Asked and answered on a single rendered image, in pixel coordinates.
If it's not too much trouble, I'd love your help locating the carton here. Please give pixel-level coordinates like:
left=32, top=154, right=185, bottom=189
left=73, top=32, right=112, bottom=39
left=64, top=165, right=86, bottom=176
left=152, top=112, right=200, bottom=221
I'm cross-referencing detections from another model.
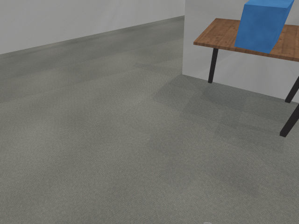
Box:
left=234, top=0, right=294, bottom=54

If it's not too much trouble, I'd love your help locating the table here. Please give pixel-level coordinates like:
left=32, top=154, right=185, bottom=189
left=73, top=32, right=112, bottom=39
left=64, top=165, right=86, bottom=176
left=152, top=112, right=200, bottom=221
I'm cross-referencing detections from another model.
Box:
left=193, top=18, right=299, bottom=137

